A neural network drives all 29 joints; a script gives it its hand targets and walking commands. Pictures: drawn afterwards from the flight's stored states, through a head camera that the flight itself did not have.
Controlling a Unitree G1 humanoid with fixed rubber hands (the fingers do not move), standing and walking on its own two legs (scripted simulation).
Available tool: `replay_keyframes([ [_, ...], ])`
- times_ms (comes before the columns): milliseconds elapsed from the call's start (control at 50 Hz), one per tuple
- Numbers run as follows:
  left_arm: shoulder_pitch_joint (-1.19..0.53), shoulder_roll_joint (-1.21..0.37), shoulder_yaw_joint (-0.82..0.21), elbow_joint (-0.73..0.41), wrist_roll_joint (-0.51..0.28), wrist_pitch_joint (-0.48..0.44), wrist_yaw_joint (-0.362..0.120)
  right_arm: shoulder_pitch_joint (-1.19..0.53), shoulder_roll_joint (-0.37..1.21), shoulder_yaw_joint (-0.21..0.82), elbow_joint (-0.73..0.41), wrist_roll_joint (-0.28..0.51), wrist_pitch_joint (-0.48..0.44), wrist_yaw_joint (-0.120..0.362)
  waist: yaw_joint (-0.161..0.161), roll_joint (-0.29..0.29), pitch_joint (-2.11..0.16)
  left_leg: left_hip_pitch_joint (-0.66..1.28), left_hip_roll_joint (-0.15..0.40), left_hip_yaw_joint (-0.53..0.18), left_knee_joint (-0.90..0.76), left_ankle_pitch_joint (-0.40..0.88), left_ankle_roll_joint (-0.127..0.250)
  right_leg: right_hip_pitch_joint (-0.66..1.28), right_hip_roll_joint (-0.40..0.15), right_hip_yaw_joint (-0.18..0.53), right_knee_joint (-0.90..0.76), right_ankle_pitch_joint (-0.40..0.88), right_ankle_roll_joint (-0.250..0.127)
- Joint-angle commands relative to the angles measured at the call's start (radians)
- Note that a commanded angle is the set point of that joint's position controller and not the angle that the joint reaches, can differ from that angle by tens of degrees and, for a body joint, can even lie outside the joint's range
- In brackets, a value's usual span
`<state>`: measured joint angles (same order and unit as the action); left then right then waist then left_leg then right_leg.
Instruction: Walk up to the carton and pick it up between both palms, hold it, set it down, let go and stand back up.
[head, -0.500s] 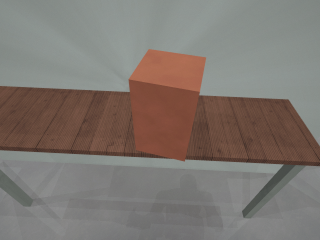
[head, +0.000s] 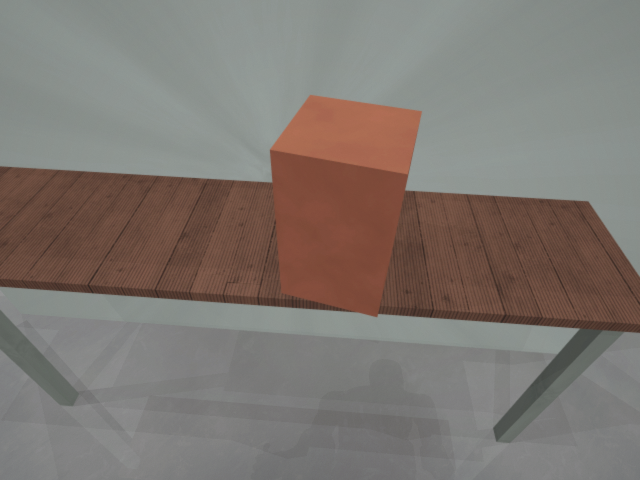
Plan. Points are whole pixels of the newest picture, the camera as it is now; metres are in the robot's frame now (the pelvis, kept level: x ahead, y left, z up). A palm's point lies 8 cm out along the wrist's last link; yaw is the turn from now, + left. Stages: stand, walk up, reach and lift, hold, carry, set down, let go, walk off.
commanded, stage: stand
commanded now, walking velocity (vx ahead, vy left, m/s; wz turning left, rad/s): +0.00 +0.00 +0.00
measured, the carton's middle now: (345, 210) +0.50 -0.03 +0.06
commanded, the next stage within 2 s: none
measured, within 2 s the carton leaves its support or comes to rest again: neither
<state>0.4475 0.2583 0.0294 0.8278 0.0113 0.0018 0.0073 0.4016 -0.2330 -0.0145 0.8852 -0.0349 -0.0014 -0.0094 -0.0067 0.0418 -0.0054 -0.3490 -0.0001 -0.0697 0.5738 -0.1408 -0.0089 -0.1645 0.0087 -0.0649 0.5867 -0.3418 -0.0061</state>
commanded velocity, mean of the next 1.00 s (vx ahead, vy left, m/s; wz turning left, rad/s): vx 0.00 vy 0.00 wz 0.00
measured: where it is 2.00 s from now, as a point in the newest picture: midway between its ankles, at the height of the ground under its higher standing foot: outside the picture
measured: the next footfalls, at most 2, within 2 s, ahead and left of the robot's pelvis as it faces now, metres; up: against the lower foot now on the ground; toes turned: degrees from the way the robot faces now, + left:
none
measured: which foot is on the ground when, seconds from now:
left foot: down 0.00-1.00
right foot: down 0.00-1.00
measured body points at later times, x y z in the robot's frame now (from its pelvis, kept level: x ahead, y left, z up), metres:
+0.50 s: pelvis +0.03 -0.02 +0.01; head +0.03 -0.03 +0.46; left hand +0.04 +0.25 -0.13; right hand +0.05 -0.26 -0.14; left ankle +0.11 +0.12 -0.73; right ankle -0.01 -0.12 -0.73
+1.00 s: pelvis +0.05 -0.02 +0.01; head +0.06 -0.03 +0.46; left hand +0.06 +0.23 -0.13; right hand +0.09 -0.26 -0.15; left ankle +0.11 +0.12 -0.73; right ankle -0.01 -0.12 -0.73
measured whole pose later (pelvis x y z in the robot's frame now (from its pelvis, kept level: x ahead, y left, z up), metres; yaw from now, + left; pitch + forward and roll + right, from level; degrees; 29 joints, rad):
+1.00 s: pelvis +0.05 -0.02 +0.01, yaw +1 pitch -3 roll +0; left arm 0.37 0.21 0.00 0.92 0.00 0.00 0.04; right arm 0.26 -0.20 0.02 1.02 -0.01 0.01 -0.06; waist 0.00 0.03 0.07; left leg -0.26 0.00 -0.08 0.51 -0.19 -0.03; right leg -0.05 0.02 -0.08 0.46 -0.36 -0.02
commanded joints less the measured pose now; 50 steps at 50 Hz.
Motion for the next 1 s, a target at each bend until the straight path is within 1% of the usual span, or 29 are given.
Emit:
replay_keyframes([
  [0,0.080,0.131,0.030,-0.046,-0.003,-0.015,0.009,-0.007,-0.156,-0.041,-0.057,0.017,-0.006,-0.013,0.023,0.038,0.234,-0.079,0.074,-0.168,-0.258,-0.400,0.013,-0.192,-0.043,0.097,-0.202,-0.216,-0.014],
  [20,0.083,0.126,0.030,-0.041,-0.003,-0.018,0.010,-0.006,-0.144,-0.035,-0.052,0.017,-0.007,-0.014,0.026,0.037,0.227,-0.072,0.073,-0.164,-0.257,-0.371,0.015,-0.175,-0.047,0.104,-0.199,-0.179,-0.014],
  [40,0.089,0.127,0.033,-0.037,-0.002,-0.020,0.012,0.002,-0.145,-0.039,-0.047,0.018,-0.006,-0.016,0.023,0.051,0.202,-0.056,0.068,-0.160,-0.250,-0.370,0.015,-0.177,-0.049,0.110,-0.202,-0.193,-0.012],
  [60,0.086,0.129,0.036,-0.031,-0.001,-0.021,0.013,0.002,-0.143,-0.038,-0.038,0.016,-0.006,-0.016,0.023,0.028,0.213,-0.048,0.066,-0.152,-0.243,-0.359,0.014,-0.189,-0.051,0.110,-0.210,-0.201,-0.012],
  [120,0.067,0.130,0.037,-0.029,-0.005,-0.025,0.015,0.014,-0.123,-0.037,-0.024,0.014,-0.006,-0.017,0.014,0.020,0.179,0.007,0.055,-0.128,-0.201,-0.291,0.011,-0.204,-0.072,0.137,-0.244,-0.215,-0.021],
  [140,0.054,0.135,0.037,-0.027,-0.004,-0.027,0.016,0.021,-0.121,-0.039,-0.023,0.011,-0.008,-0.016,0.004,0.016,0.157,0.026,0.047,-0.118,-0.188,-0.267,0.009,-0.201,-0.077,0.140,-0.249,-0.208,-0.022],
  [160,0.045,0.133,0.039,-0.027,-0.003,-0.028,0.015,0.019,-0.115,-0.037,-0.022,0.010,-0.009,-0.016,0.002,-0.002,0.154,0.043,0.045,-0.110,-0.177,-0.243,0.009,-0.208,-0.080,0.143,-0.253,-0.202,-0.022],
  [180,0.040,0.130,0.039,-0.026,-0.003,-0.029,0.016,0.018,-0.111,-0.036,-0.020,0.008,-0.010,-0.017,-0.002,0.005,0.129,0.072,0.050,-0.116,-0.174,-0.233,0.012,-0.209,-0.081,0.142,-0.249,-0.189,-0.021],
  [200,0.037,0.126,0.037,-0.023,-0.007,-0.029,0.016,0.018,-0.111,-0.037,-0.022,0.011,-0.012,-0.018,-0.003,0.016,0.125,0.082,0.057,-0.126,-0.179,-0.216,0.014,-0.202,-0.079,0.136,-0.239,-0.168,-0.020],
  [240,0.037,0.108,0.032,-0.021,-0.006,-0.030,0.019,0.004,-0.115,-0.035,-0.011,0.016,-0.012,-0.019,0.005,0.014,0.132,0.057,0.061,-0.133,-0.182,-0.191,0.016,-0.169,-0.074,0.128,-0.235,-0.116,-0.016],
  [300,0.030,0.112,0.028,-0.010,-0.006,-0.031,0.021,-0.003,-0.099,-0.030,-0.005,0.015,-0.012,-0.023,0.001,-0.016,0.128,0.078,0.057,-0.116,-0.158,-0.111,0.019,-0.161,-0.092,0.138,-0.240,-0.052,-0.016],
  [340,0.026,0.115,0.025,-0.007,-0.007,-0.031,0.023,-0.002,-0.095,-0.027,0.004,0.016,-0.013,-0.024,0.001,-0.009,0.114,0.102,0.053,-0.104,-0.138,-0.054,0.019,-0.142,-0.097,0.140,-0.246,-0.005,-0.013],
  [400,0.029,0.114,0.023,0.003,-0.009,-0.030,0.024,-0.005,-0.087,-0.021,0.011,0.016,-0.013,-0.027,0.002,-0.047,0.077,0.137,0.052,-0.089,-0.112,0.027,0.019,-0.108,-0.106,0.133,-0.247,0.081,-0.010],
  [440,0.017,0.112,0.017,0.002,-0.011,-0.028,0.027,-0.012,-0.087,-0.015,0.018,0.017,-0.011,-0.031,0.005,-0.038,0.092,0.128,0.049,-0.076,-0.104,0.072,0.018,-0.096,-0.115,0.135,-0.257,0.130,-0.005],
  [460,0.024,0.101,0.015,0.010,-0.011,-0.025,0.030,-0.024,-0.081,-0.012,0.023,0.017,-0.011,-0.033,0.008,-0.050,0.115,0.123,0.055,-0.076,-0.096,0.116,0.023,-0.086,-0.113,0.127,-0.245,0.192,0.002],
  [480,0.033,0.095,0.011,0.015,-0.012,-0.021,0.031,-0.024,-0.080,-0.009,0.029,0.018,-0.009,-0.034,0.009,-0.050,0.118,0.123,0.056,-0.074,-0.095,0.138,0.024,-0.083,-0.110,0.120,-0.237,0.213,0.002],
  [500,0.030,0.105,0.012,0.018,-0.013,-0.020,0.032,-0.022,-0.075,-0.007,0.033,0.018,-0.009,-0.035,0.008,-0.065,0.105,0.135,0.061,-0.073,-0.095,0.157,0.023,-0.072,-0.108,0.113,-0.228,0.233,0.003],
  [520,0.031,0.103,0.011,0.016,-0.012,-0.018,0.032,-0.027,-0.086,-0.008,0.035,0.020,-0.008,-0.037,0.012,-0.055,0.093,0.142,0.063,-0.073,-0.093,0.171,0.024,-0.064,-0.107,0.108,-0.228,0.245,0.004],
  [580,0.031,0.097,0.007,0.021,-0.011,-0.013,0.034,-0.037,-0.089,-0.004,0.046,0.022,-0.004,-0.041,0.011,-0.048,0.109,0.137,0.063,-0.073,-0.097,0.171,0.022,-0.062,-0.105,0.103,-0.228,0.221,0.004],
  [640,0.027,0.099,0.006,0.028,-0.011,-0.011,0.034,-0.055,-0.076,0.001,0.056,0.022,0.001,-0.042,0.012,-0.046,0.126,0.126,0.058,-0.060,-0.100,0.127,0.017,-0.067,-0.112,0.110,-0.254,0.187,0.007],
  [720,0.009,0.093,0.003,0.034,-0.014,-0.010,0.035,-0.064,-0.071,0.004,0.070,0.025,-0.001,-0.045,0.006,-0.028,0.121,0.128,0.059,-0.062,-0.105,0.145,0.016,-0.050,-0.115,0.106,-0.248,0.218,0.009],
  [760,0.012,0.091,0.004,0.044,-0.012,-0.010,0.036,-0.080,-0.074,0.008,0.080,0.024,0.000,-0.046,0.010,-0.036,0.132,0.126,0.060,-0.057,-0.103,0.157,0.017,-0.035,-0.112,0.101,-0.251,0.249,0.012],
  [800,0.009,0.100,0.008,0.049,-0.013,-0.011,0.037,-0.084,-0.069,0.012,0.082,0.025,-0.001,-0.048,0.011,-0.031,0.114,0.133,0.059,-0.053,-0.107,0.173,0.018,-0.016,-0.115,0.099,-0.242,0.280,0.013],
  [820,0.012,0.099,0.009,0.054,-0.014,-0.011,0.037,-0.076,-0.068,0.009,0.086,0.025,-0.002,-0.048,0.006,-0.044,0.089,0.144,0.059,-0.055,-0.107,0.179,0.015,-0.005,-0.112,0.090,-0.242,0.279,0.013],
  [840,0.013,0.089,0.006,0.051,-0.012,-0.011,0.037,-0.086,-0.080,0.008,0.086,0.026,-0.003,-0.049,0.010,-0.045,0.089,0.148,0.060,-0.054,-0.106,0.187,0.017,-0.001,-0.110,0.093,-0.242,0.285,0.014],
  [860,0.001,0.085,0.005,0.054,-0.012,-0.011,0.037,-0.087,-0.074,0.010,0.092,0.029,-0.003,-0.050,0.006,-0.035,0.082,0.146,0.060,-0.055,-0.109,0.198,0.016,0.010,-0.113,0.094,-0.238,0.293,0.010],
  [880,0.006,0.084,0.005,0.058,-0.012,-0.010,0.037,-0.092,-0.069,0.011,0.100,0.029,-0.002,-0.051,0.012,-0.035,0.070,0.154,0.062,-0.056,-0.108,0.192,0.015,0.014,-0.111,0.092,-0.239,0.282,0.012],
  [940,0.004,0.088,0.002,0.067,-0.015,-0.007,0.037,-0.097,-0.069,0.013,0.105,0.029,0.000,-0.052,0.009,-0.031,0.071,0.148,0.057,-0.053,-0.107,0.181,0.011,0.012,-0.111,0.091,-0.246,0.261,0.010],
  [980,0.002,0.082,0.002,0.071,-0.017,-0.005,0.037,-0.093,-0.065,0.013,0.118,0.028,0.000,-0.052,0.006,-0.018,0.089,0.150,0.060,-0.058,-0.117,0.148,0.012,-0.010,-0.110,0.093,-0.252,0.200,0.006],
])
